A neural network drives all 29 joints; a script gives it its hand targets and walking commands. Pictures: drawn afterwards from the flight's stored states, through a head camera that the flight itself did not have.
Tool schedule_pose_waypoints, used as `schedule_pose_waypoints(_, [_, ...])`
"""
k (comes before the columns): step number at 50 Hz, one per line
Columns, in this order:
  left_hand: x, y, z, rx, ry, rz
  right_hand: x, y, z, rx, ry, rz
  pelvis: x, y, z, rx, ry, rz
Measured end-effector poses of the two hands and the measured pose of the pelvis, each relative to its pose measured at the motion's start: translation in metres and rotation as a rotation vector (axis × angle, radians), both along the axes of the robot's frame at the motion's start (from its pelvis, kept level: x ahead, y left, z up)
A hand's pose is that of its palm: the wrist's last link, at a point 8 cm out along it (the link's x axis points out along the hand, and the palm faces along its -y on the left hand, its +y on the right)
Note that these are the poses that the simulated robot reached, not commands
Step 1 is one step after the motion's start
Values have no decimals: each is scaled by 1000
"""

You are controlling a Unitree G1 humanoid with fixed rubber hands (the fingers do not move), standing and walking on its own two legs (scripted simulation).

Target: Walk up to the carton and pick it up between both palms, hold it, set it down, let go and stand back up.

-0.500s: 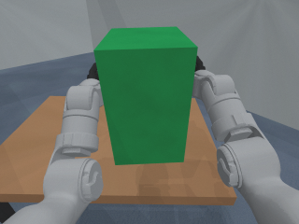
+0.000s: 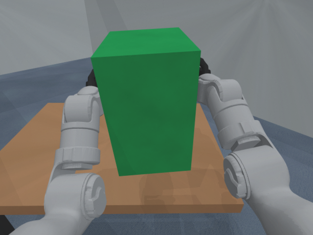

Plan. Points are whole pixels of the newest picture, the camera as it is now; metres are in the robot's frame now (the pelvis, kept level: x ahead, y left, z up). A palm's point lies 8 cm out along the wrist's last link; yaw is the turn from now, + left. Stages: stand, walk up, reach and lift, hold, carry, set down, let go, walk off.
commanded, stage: hold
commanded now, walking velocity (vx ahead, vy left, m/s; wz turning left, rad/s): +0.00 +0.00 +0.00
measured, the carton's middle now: (149, 99) +0.36 +0.00 +0.27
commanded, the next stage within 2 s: none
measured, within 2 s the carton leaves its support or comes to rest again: neither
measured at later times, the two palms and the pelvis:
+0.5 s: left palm (94, 89) +0.38 +0.13 +0.29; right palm (202, 82) +0.38 -0.13 +0.30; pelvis +0.00 +0.00 +0.00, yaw +0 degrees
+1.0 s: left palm (94, 95) +0.38 +0.13 +0.27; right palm (201, 84) +0.38 -0.13 +0.30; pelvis +0.01 +0.00 +0.00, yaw +0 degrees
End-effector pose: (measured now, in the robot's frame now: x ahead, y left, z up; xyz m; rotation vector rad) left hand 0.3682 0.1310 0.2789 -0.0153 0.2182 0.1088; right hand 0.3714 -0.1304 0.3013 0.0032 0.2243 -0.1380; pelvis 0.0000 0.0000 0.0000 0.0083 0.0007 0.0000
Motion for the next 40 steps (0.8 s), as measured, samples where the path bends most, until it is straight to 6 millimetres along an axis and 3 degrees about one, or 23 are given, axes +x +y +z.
schedule_pose_waypoints(7, [-6, -2, 5, 11, 15, -4, -7, -2, 2, -9, 14, 1, -7, 0, 0, 0, -9, 0])
schedule_pose_waypoints(18, [3, -1, 14, 18, 10, 8, 3, -1, 5, -5, 11, 10, -4, 0, 0, 0, -5, 1])
schedule_pose_waypoints(33, [23, -4, -1, 14, 38, -4, 21, -4, -8, -1, 40, -3, 10, -1, 1, 0, 14, 1])
schedule_pose_waypoints(40, [21, -1, -7, 10, 27, -4, 20, -1, -8, -7, 31, 0, 12, -1, 1, 0, 17, 1])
